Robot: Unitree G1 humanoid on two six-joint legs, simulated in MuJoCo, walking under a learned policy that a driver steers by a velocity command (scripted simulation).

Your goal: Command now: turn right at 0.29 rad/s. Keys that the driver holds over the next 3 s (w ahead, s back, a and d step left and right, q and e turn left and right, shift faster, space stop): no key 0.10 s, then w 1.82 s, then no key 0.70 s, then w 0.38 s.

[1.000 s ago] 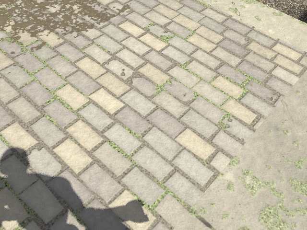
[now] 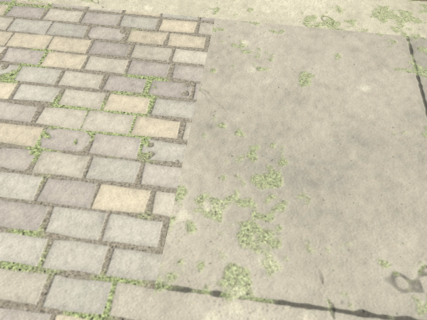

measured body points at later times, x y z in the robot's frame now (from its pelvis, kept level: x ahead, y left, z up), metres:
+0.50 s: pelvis +0.08 -0.01 +0.00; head +0.09 -0.01 +0.45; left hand +0.13 +0.28 -0.12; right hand +0.25 -0.28 -0.09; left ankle +0.15 +0.11 -0.73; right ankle -0.01 -0.14 -0.74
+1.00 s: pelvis +0.31 +0.01 -0.01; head +0.35 +0.01 +0.44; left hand +0.56 +0.21 -0.09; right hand +0.27 -0.28 -0.13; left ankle +0.15 +0.11 -0.74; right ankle +0.49 -0.13 -0.71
